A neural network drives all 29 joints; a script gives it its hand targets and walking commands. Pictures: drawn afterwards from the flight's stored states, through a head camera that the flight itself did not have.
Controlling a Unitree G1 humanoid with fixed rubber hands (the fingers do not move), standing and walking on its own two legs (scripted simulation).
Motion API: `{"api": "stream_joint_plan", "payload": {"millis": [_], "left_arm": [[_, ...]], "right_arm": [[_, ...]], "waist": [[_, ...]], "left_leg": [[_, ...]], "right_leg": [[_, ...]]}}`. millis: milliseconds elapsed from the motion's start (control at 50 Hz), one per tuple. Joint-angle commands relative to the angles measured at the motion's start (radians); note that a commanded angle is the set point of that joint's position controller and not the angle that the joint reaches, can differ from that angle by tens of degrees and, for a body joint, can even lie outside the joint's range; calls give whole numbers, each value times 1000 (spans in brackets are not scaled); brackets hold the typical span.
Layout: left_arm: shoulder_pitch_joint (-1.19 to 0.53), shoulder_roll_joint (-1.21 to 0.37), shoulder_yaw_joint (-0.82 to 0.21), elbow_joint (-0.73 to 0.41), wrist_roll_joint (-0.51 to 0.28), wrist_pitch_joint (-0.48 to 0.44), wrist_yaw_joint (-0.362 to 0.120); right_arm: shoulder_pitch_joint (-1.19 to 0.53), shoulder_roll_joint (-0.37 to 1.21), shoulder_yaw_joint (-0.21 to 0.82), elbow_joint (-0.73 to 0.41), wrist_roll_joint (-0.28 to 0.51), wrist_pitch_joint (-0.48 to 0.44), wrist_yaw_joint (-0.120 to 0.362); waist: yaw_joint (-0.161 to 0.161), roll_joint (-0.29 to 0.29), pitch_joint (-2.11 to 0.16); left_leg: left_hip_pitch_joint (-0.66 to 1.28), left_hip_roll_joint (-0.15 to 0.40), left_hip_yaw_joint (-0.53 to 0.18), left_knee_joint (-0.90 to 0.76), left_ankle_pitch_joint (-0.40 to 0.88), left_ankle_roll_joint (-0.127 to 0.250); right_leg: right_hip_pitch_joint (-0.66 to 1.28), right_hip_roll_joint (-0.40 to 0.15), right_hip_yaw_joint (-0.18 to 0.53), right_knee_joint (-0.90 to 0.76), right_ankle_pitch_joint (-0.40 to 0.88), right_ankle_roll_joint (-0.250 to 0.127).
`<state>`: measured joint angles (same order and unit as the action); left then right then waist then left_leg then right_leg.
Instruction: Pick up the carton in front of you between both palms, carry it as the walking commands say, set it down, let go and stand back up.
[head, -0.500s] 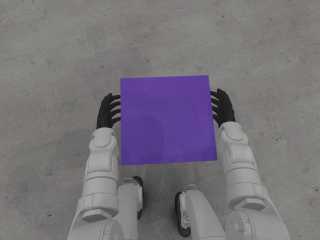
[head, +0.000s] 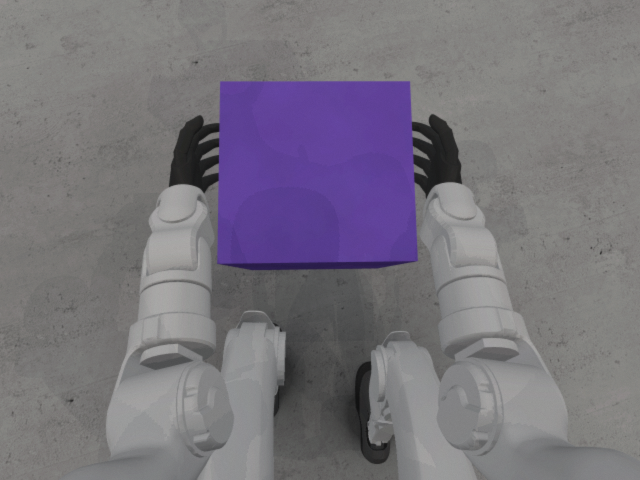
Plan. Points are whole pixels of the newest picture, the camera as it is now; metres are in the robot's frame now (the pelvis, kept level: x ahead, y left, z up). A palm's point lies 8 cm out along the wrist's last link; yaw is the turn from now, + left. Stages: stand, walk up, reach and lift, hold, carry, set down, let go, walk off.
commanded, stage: set down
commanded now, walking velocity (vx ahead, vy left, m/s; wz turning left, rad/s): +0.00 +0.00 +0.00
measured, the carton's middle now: (315, 194) +0.46 +0.06 -0.17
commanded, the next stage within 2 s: none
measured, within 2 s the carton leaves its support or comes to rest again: rests again in 1.22 s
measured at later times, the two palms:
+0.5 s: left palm (202, 195) +0.47 +0.24 -0.25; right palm (390, 189) +0.50 -0.06 -0.24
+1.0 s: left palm (209, 194) +0.49 +0.25 -0.32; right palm (376, 197) +0.51 -0.06 -0.33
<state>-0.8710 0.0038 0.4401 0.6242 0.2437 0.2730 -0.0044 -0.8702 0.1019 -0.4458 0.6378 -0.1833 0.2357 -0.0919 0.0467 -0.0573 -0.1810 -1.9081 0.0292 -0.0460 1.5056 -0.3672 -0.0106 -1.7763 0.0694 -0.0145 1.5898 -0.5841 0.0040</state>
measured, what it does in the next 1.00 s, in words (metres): lowers itself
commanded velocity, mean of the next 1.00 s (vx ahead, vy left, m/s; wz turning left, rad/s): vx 0.00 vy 0.00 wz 0.00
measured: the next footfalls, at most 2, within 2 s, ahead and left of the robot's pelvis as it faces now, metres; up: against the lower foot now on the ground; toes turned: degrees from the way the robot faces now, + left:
none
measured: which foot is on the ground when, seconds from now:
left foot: down 0.00-1.00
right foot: down 0.00-1.00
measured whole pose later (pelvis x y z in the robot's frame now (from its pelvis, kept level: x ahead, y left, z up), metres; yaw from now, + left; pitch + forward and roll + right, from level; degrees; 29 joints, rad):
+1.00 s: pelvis -0.03 +0.00 -0.17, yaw -2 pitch +41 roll -3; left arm -1.37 0.30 0.29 0.96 0.02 0.24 0.01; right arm -1.34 -0.13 -0.26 0.90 0.00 0.21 -0.19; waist 0.12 -0.06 0.24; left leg -2.37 0.04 -0.05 2.07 -0.42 0.00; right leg -2.22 0.12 -0.01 2.19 -0.69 0.04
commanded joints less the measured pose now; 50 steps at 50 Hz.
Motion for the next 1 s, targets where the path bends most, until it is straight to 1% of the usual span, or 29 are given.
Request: {"api": "stream_joint_plan", "payload": {"millis": [0, 140, 380, 500, 600, 620, 700, 740, 780, 820, 980], "left_arm": [[-575, -866, -513, 12, -122, -21, -192], [-655, -829, -525, 4, -151, -11, -181], [-820, -737, -500, 40, -178, -9, -182], [-904, -682, -497, 67, -205, -18, -189], [-974, -629, -508, 89, -246, -34, -196], [-979, -628, -510, 98, -259, -38, -197], [-1003, -654, -526, 126, -326, -50, -207], [-1029, -667, -537, 113, -349, -49, -216], [-1024, -677, -533, 119, -364, -49, -225], [-1005, -674, -523, 144, -366, -49, -237], [-972, -628, -451, 227, -323, -62, -252]], "right_arm": [[-635, 876, 547, 4, 118, -29, 189], [-734, 836, 562, 5, 149, -25, 182], [-900, 740, 514, 65, 164, -30, 176], [-985, 690, 512, 89, 187, -38, 174], [-1054, 652, 531, 98, 222, -49, 172], [-1071, 644, 538, 96, 229, -52, 171], [-1132, 624, 568, 69, 263, -70, 164], [-1157, 626, 590, 49, 273, -73, 160], [-1151, 642, 599, 47, 272, -73, 157], [-1136, 656, 601, 53, 271, -73, 159], [-1134, 661, 578, 108, 277, -77, 174]], "waist": [[45, 56, -971], [62, 63, -1010], [76, 75, -957], [88, 74, -934], [106, 66, -922], [106, 65, -918], [95, 49, -949], [96, 42, -983], [93, 7, -968], [94, -10, -924], [143, -44, -755]], "left_leg": [[786, -162, 75, 5, 292, -14], [755, -156, 79, 99, 301, -20], [665, -137, 72, 237, 244, -21], [636, -122, 76, 307, 234, -21], [617, -107, 86, 373, 254, -18], [618, -105, 87, 385, 260, -16], [635, -100, 88, 442, 341, -16], [625, -101, 92, 463, 365, -18], [586, -104, 90, 477, 384, -15], [567, -103, 86, 491, 396, -8], [421, -89, 97, 509, 315, 7]], "right_leg": [[177, 150, -11, -143, 239, 40], [65, 156, -34, -30, 219, 39], [-125, 152, -56, 134, 136, 25], [-169, 144, -65, 210, 115, 23], [-178, 136, -68, 273, 121, 22], [-180, 135, -71, 285, 121, 22], [-152, 126, -75, 327, 173, 19], [-110, 124, -74, 343, 196, 17], [-85, 125, -76, 355, 224, 17], [-103, 126, -73, 362, 234, 16], [-154, 128, -52, 369, 191, 17]]}}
